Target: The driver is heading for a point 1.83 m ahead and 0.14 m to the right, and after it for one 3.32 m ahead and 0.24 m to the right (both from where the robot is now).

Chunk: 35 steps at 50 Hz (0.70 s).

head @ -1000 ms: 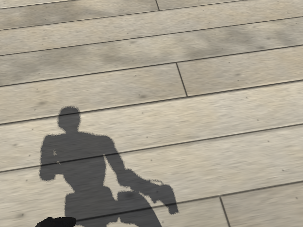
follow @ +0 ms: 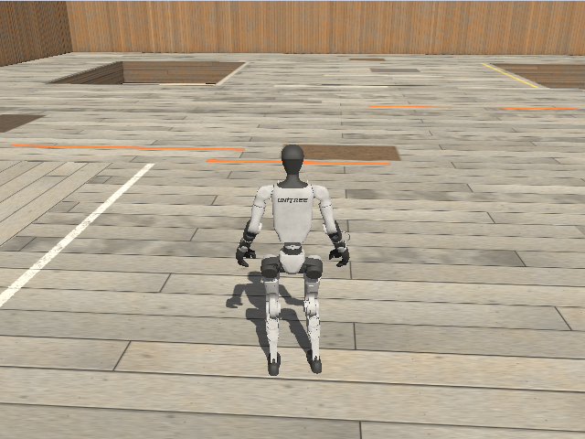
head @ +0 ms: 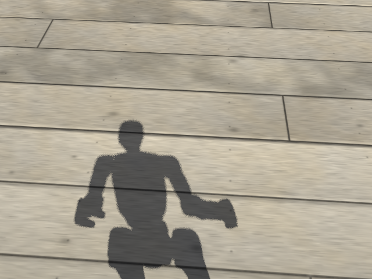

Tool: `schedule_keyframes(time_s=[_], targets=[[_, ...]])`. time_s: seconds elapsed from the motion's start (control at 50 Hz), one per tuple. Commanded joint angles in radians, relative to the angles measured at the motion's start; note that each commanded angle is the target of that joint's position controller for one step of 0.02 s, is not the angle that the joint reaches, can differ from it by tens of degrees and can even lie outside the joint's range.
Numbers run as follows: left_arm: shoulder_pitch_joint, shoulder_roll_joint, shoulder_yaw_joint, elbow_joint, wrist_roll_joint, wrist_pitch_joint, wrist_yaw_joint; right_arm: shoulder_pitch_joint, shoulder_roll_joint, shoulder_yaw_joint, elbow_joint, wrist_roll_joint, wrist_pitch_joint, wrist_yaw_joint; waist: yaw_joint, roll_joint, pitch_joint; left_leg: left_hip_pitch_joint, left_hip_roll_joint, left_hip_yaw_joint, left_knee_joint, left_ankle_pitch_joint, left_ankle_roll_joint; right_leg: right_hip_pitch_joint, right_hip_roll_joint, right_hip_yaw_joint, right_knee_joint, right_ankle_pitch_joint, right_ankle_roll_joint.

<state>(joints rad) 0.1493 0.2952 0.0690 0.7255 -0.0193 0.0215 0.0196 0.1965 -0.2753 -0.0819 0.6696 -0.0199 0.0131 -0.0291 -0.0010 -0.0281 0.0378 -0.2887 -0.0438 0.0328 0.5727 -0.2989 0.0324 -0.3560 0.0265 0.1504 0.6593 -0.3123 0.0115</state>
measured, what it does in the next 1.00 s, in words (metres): walks ahead: right foot, then left foot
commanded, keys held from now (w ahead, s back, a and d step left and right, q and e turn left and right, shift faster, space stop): e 0.26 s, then w+e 0.14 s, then w+q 0.60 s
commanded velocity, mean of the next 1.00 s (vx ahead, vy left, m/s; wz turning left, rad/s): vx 0.26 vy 0.00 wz -0.10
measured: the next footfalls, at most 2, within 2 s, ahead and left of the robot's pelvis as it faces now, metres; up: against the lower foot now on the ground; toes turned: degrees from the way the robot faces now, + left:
right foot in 0.26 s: +0.02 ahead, -0.15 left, +0.00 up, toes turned -11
left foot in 0.86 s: +0.35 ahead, +0.02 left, +0.00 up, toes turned -6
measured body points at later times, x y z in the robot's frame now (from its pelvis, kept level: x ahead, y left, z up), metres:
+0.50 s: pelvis +0.02 -0.08 +0.02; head +0.03 -0.11 +0.47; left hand +0.18 +0.17 -0.07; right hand +0.10 -0.39 -0.08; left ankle +0.11 +0.08 -0.65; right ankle -0.02 -0.15 -0.73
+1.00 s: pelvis +0.26 -0.05 +0.00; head +0.30 -0.05 +0.45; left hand +0.36 +0.22 -0.11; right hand +0.40 -0.33 -0.09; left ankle +0.31 +0.02 -0.73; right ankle +0.13 -0.18 -0.63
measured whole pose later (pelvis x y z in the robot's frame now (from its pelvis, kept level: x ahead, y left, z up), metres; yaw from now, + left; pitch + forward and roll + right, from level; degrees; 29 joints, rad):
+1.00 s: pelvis +0.26 -0.05 +0.00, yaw -3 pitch +3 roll +1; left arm 0.31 0.30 0.04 0.74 0.00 -0.10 -0.01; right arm 0.21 -0.30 -0.06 0.65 0.02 -0.06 0.04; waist 0.02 -0.02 0.04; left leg -0.37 -0.09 0.00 0.51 -0.18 0.08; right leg -0.39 -0.03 0.04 1.19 -0.37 0.00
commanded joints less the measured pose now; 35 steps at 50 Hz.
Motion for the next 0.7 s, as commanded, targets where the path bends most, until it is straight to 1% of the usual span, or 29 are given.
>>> schedule_keyframes(time_s=[0.02, 0.04, 0.06, 0.08, 0.12, 0.14, 0.16, 0.2, 0.22, 0.24, 0.26, 0.28, 0.3, 0.32, 0.34, 0.36, 0.38, 0.4, 0.42, 0.44, 0.46, 0.5, 0.56, 0.64, 0.7], targets=[[-0.036, 0.114, 0.035, -0.106, 0.005, -0.004, -0.005, 0.025, -0.140, -0.039, -0.081, -0.008, -0.021, -0.008, -0.021, 0.245, -0.101, 0.193, 0.452, -0.451, -0.239, 0.411, 0.268, -0.243, -0.011, -0.078, 0.352, -0.283, 0.010], [-0.039, 0.138, 0.049, -0.107, 0.002, 0.001, -0.009, 0.023, -0.131, -0.032, -0.090, -0.009, -0.029, -0.013, -0.021, 0.164, -0.098, 0.180, 0.480, -0.449, -0.238, 0.501, 0.301, -0.273, -0.032, -0.056, 0.515, -0.325, 0.023], [-0.021, 0.125, 0.050, -0.100, -0.006, 0.010, -0.011, -0.018, -0.130, -0.031, -0.096, -0.001, -0.033, -0.016, 0.005, 0.101, -0.088, 0.169, 0.444, -0.367, -0.227, 0.493, 0.269, -0.276, -0.059, -0.046, 0.541, -0.285, 0.031], [-0.017, 0.097, 0.041, -0.098, -0.008, 0.018, -0.012, -0.051, -0.143, -0.035, -0.094, 0.009, -0.034, -0.017, 0.015, 0.094, -0.069, 0.158, 0.394, -0.281, -0.229, 0.464, 0.225, -0.273, -0.079, -0.061, 0.480, -0.223, 0.037], [-0.039, 0.062, 0.025, -0.110, -0.006, 0.025, -0.020, -0.056, -0.164, -0.043, -0.086, 0.010, -0.023, -0.018, -0.005, 0.131, -0.069, 0.137, 0.326, -0.152, -0.222, 0.470, 0.186, -0.206, -0.081, -0.125, 0.366, -0.152, 0.050], [-0.047, 0.052, 0.019, -0.122, -0.006, 0.025, -0.028, -0.057, -0.168, -0.045, -0.084, 0.011, -0.016, -0.018, -0.011, 0.154, -0.083, 0.126, 0.306, -0.102, -0.212, 0.472, 0.176, -0.148, -0.076, -0.153, 0.293, -0.138, 0.048], [-0.054, 0.054, 0.018, -0.135, -0.009, 0.025, -0.036, -0.050, -0.174, -0.049, -0.080, 0.013, -0.010, -0.017, -0.020, 0.177, -0.101, 0.132, 0.305, -0.075, -0.201, 0.478, 0.173, -0.106, -0.069, -0.174, 0.223, -0.128, 0.045], [-0.039, 0.078, 0.027, -0.147, -0.011, 0.027, -0.047, -0.027, -0.187, -0.054, -0.069, 0.028, -0.005, -0.014, -0.023, 0.197, -0.130, 0.160, 0.329, -0.061, -0.164, 0.461, 0.162, -0.041, -0.047, -0.209, 0.092, -0.077, 0.029], [-0.008, 0.083, 0.032, -0.142, -0.009, 0.030, -0.051, -0.033, -0.189, -0.055, -0.066, 0.039, -0.004, -0.012, -0.003, 0.192, -0.138, 0.150, 0.331, -0.044, -0.129, 0.428, 0.142, 0.014, -0.030, -0.235, -0.008, -0.002, 0.012], [0.036, 0.087, 0.040, -0.128, -0.005, 0.032, -0.049, -0.030, -0.178, -0.052, -0.060, 0.049, -0.005, -0.009, 0.016, 0.179, -0.144, 0.115, 0.316, -0.013, -0.074, 0.359, 0.105, 0.098, 0.000, -0.255, -0.118, 0.080, -0.013], [0.078, 0.122, 0.056, -0.120, 0.000, 0.032, -0.038, 0.027, -0.142, -0.043, -0.037, 0.042, -0.008, -0.003, 0.019, 0.097, -0.140, 0.017, 0.275, 0.051, 0.044, 0.230, 0.035, 0.220, -0.002, -0.194, -0.216, 0.198, -0.048], [0.127, 0.239, 0.085, -0.134, -0.001, 0.025, -0.020, 0.029, -0.076, -0.023, -0.062, -0.005, -0.007, 0.002, 0.009, -0.183, -0.129, -0.284, 0.157, 0.145, 0.360, -0.229, -0.072, 0.390, -0.244, 0.179, -0.279, 0.428, -0.153], [0.153, 0.299, 0.088, -0.153, 0.031, -0.002, -0.028, -0.054, -0.081, -0.018, -0.122, -0.009, -0.019, -0.001, 0.050, -0.250, -0.178, -0.474, 0.043, -0.018, 0.577, -0.413, -0.099, 0.374, -0.422, 0.480, -0.324, 0.344, -0.376], [0.173, 0.249, 0.077, -0.145, 0.034, -0.027, -0.036, -0.113, -0.123, -0.028, -0.131, 0.020, -0.031, 0.000, 0.091, -0.143, -0.177, -0.527, 0.069, -0.107, 0.638, -0.342, -0.083, 0.368, -0.394, 0.489, -0.394, 0.002, -0.388], [0.149, 0.197, 0.058, -0.132, 0.020, -0.043, -0.034, -0.134, -0.152, -0.038, -0.128, 0.035, -0.040, 0.005, 0.068, -0.113, -0.103, -0.557, 0.095, -0.120, 0.607, -0.231, -0.054, 0.331, -0.343, 0.438, -0.429, -0.253, -0.326], [0.108, 0.170, 0.048, -0.135, 0.007, -0.046, -0.026, -0.128, -0.161, -0.046, -0.107, 0.028, -0.046, 0.001, 0.045, -0.078, -0.058, -0.555, 0.112, -0.117, 0.568, -0.140, -0.047, 0.293, -0.306, 0.396, -0.438, -0.313, -0.275], [0.082, 0.150, 0.037, -0.139, 0.002, -0.046, -0.018, -0.118, -0.162, -0.048, -0.099, 0.017, -0.050, 0.000, 0.030, -0.096, -0.036, -0.529, 0.118, -0.120, 0.519, -0.065, -0.052, 0.260, -0.273, 0.355, -0.455, -0.295, -0.254], [0.080, 0.145, 0.032, -0.142, 0.008, -0.047, -0.011, -0.110, -0.149, -0.046, -0.093, 0.014, -0.058, 0.005, 0.019, -0.109, -0.035, -0.486, 0.109, -0.112, 0.496, 0.001, -0.056, 0.235, -0.242, 0.322, -0.470, -0.261, -0.243], [0.083, 0.131, 0.026, -0.139, 0.017, -0.052, -0.006, -0.084, -0.134, -0.042, -0.074, 0.015, -0.066, 0.013, 0.010, -0.107, -0.051, -0.469, 0.103, -0.094, 0.474, 0.066, -0.062, 0.249, -0.227, 0.276, -0.479, -0.198, -0.234], [0.098, 0.116, 0.021, -0.131, 0.023, -0.060, -0.003, -0.067, -0.119, -0.036, -0.053, 0.017, -0.074, 0.019, 0.013, -0.095, -0.065, -0.454, 0.103, -0.081, 0.433, 0.123, -0.066, 0.268, -0.217, 0.232, -0.482, -0.122, -0.227], [0.116, 0.112, 0.019, -0.120, 0.023, -0.069, -0.003, -0.068, -0.108, -0.031, -0.040, 0.019, -0.079, 0.023, 0.021, -0.089, -0.066, -0.443, 0.105, -0.073, 0.381, 0.167, -0.070, 0.282, -0.210, 0.193, -0.484, -0.059, -0.219], [0.145, 0.122, 0.020, -0.099, 0.019, -0.081, -0.005, -0.104, -0.088, -0.019, -0.038, 0.023, -0.082, 0.027, 0.043, -0.090, -0.051, -0.428, 0.109, -0.064, 0.277, 0.220, -0.077, 0.293, -0.207, 0.140, -0.493, 0.003, -0.209], [0.177, 0.147, 0.025, -0.071, 0.020, -0.092, -0.009, -0.146, -0.086, -0.010, -0.046, 0.036, -0.082, 0.035, 0.072, -0.097, -0.016, -0.432, 0.118, -0.067, 0.175, 0.256, -0.077, 0.312, -0.238, 0.118, -0.519, 0.020, -0.214], [0.205, 0.158, 0.028, -0.034, 0.019, -0.097, -0.015, -0.180, -0.088, -0.001, -0.061, 0.046, -0.086, 0.052, 0.094, -0.067, 0.033, -0.480, 0.128, -0.076, 0.114, 0.264, -0.057, 0.364, -0.278, 0.075, -0.535, 0.063, -0.224], [0.223, 0.158, 0.029, -0.007, 0.018, -0.095, -0.019, -0.211, -0.073, 0.011, -0.079, 0.048, -0.091, 0.068, 0.110, -0.046, 0.058, -0.489, 0.122, -0.066, 0.074, 0.250, -0.034, 0.401, -0.285, 0.006, -0.524, 0.151, -0.220]])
